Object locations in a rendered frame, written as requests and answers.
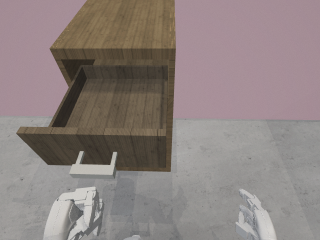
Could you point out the robot right hand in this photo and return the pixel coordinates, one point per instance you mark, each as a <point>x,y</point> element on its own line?
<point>259,225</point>

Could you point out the drawer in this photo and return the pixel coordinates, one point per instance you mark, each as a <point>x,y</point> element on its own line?
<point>106,109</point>

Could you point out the handle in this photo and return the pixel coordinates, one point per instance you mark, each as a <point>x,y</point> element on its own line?
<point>93,171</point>

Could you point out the cabinet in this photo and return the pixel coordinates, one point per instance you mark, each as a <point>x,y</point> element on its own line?
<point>122,32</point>

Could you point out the robot left hand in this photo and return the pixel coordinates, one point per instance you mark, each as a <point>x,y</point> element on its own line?
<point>81,207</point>

